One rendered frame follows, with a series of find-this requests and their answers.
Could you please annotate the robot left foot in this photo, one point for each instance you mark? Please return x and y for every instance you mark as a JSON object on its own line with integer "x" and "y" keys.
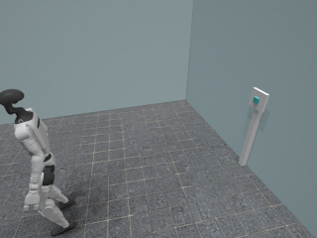
{"x": 60, "y": 230}

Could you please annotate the button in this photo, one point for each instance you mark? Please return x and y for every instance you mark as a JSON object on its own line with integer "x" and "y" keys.
{"x": 256, "y": 100}

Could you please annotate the left robot upper arm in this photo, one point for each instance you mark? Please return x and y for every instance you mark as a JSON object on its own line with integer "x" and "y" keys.
{"x": 25, "y": 136}

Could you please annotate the right robot upper arm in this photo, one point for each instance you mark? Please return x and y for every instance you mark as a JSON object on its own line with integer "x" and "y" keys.
{"x": 43, "y": 124}

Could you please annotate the left robot hand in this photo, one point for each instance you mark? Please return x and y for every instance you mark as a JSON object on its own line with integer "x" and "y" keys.
{"x": 32, "y": 199}

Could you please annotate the robot left forearm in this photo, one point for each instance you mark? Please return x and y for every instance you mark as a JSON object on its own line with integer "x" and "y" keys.
{"x": 37, "y": 169}

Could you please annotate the humanoid robot head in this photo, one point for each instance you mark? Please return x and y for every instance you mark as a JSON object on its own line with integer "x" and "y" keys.
{"x": 12, "y": 96}

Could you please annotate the panel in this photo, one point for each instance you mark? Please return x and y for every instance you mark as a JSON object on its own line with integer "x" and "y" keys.
{"x": 255, "y": 121}

